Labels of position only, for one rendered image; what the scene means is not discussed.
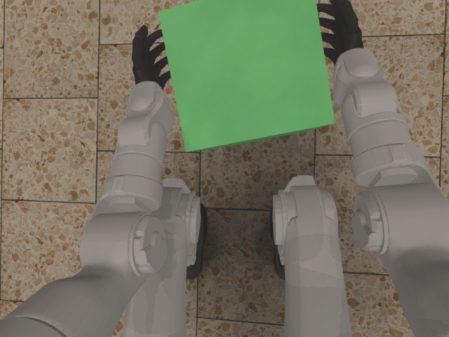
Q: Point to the robot left forearm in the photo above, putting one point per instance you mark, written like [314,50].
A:
[142,138]

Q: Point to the left robot hand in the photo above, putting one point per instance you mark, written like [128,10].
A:
[144,68]

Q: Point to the right robot hand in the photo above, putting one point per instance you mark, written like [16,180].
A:
[347,34]

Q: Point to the right robot shin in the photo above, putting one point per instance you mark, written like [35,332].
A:
[328,202]

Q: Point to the left robot upper arm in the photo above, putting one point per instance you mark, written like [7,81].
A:
[118,252]

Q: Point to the right robot upper arm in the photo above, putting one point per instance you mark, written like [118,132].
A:
[407,226]

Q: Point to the carton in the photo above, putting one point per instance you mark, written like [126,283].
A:
[246,70]

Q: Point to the robot right forearm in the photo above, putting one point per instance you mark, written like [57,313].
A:
[382,149]

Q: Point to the robot right thigh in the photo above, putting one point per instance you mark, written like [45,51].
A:
[316,300]

